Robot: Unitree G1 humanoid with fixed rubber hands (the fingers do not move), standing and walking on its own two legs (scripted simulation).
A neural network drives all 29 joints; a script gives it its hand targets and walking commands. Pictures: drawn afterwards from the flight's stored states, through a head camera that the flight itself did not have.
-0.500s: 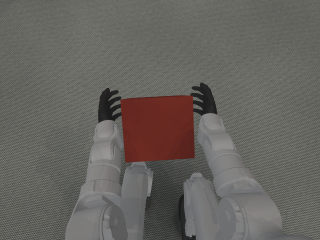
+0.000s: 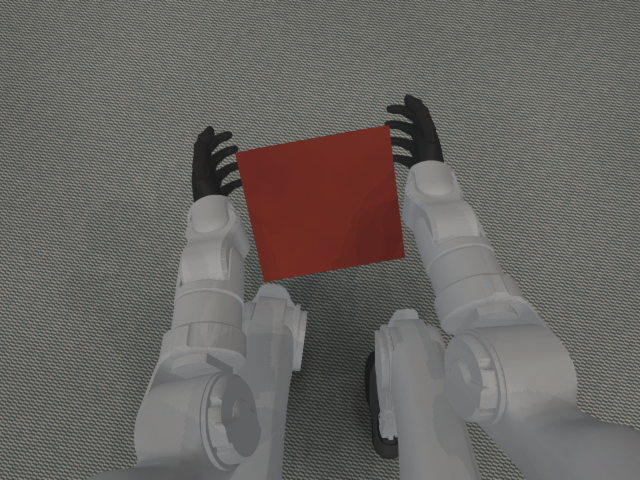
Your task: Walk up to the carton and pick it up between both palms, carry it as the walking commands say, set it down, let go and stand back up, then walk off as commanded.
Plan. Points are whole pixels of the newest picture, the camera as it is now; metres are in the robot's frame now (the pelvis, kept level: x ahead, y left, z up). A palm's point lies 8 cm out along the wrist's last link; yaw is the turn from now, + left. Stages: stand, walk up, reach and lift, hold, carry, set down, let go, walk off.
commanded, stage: set down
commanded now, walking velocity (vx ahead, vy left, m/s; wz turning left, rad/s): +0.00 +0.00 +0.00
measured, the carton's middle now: (320, 193) +0.46 +0.07 -0.21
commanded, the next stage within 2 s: none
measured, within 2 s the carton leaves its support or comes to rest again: neither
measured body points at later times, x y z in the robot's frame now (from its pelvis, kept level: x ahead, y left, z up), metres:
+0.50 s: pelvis +0.00 +0.00 -0.06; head +0.32 +0.01 +0.26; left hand +0.46 +0.21 -0.19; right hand +0.52 -0.05 -0.20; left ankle +0.15 +0.13 -0.44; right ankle +0.08 -0.10 -0.44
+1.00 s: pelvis +0.00 +0.00 -0.09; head +0.34 +0.00 +0.21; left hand +0.48 +0.23 -0.24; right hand +0.53 -0.04 -0.25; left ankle +0.15 +0.13 -0.44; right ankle +0.08 -0.10 -0.44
